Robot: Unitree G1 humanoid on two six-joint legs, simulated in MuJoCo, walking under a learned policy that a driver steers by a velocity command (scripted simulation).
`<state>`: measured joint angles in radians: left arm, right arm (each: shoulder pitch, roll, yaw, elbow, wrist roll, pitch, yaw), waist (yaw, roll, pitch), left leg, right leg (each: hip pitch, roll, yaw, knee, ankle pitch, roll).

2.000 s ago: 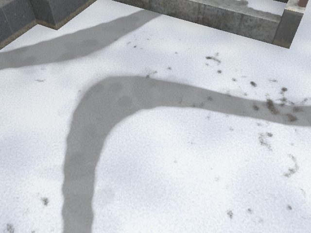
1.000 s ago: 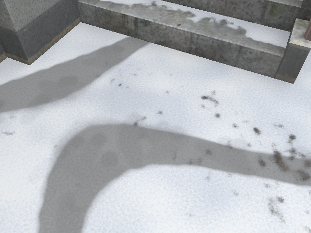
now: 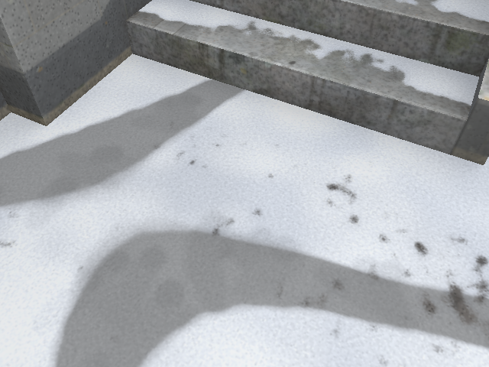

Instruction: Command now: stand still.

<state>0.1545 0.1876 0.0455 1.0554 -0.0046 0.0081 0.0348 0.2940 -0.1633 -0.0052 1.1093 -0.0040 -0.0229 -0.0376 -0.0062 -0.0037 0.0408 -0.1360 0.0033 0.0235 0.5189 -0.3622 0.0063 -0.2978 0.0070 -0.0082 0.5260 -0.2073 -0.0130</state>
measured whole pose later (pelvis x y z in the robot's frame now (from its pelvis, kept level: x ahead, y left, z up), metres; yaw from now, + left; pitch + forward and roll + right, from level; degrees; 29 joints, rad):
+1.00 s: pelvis +0.25 -0.02 -0.01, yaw +0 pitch +2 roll -1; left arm 0.45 0.19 0.03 1.10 0.00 -0.07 0.02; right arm -0.04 -0.21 -0.04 0.87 0.02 -0.10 0.04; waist 0.08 0.03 0.03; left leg -0.60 0.04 0.03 0.55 0.04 0.07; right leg 0.13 0.02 -0.06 0.24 -0.39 -0.01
